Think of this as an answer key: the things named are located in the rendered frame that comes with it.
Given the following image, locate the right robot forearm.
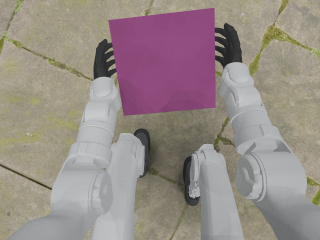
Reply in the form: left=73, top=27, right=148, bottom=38
left=219, top=62, right=307, bottom=189

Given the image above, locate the robot right foot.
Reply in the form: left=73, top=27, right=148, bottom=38
left=183, top=156, right=200, bottom=206

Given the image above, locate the left robot shin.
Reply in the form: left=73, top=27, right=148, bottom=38
left=110, top=133, right=143, bottom=152

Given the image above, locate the robot right hand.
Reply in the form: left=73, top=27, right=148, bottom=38
left=215, top=23, right=243, bottom=69

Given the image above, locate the robot left hand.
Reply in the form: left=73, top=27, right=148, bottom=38
left=93, top=39, right=117, bottom=80

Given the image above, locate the right robot upper arm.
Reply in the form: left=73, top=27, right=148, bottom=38
left=235, top=151, right=320, bottom=240

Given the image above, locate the left robot upper arm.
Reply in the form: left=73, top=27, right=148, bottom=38
left=6, top=169, right=113, bottom=240

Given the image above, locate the left robot forearm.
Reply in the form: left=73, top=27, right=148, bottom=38
left=50, top=77, right=122, bottom=206

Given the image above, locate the carton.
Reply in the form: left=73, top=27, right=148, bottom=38
left=108, top=8, right=216, bottom=116

